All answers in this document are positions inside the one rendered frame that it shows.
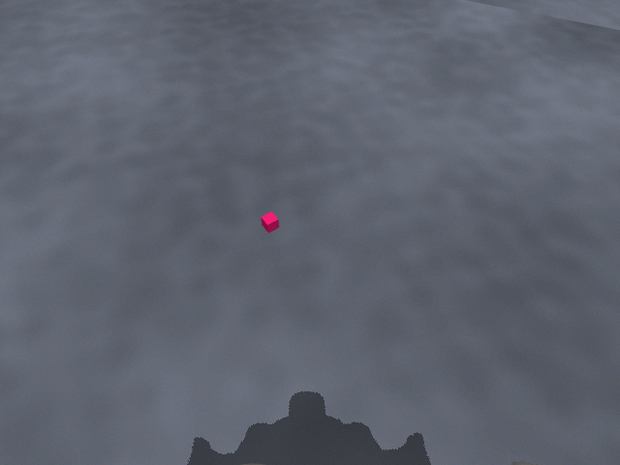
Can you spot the cube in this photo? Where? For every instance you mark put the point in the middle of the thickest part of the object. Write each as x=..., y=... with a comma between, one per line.
x=270, y=222

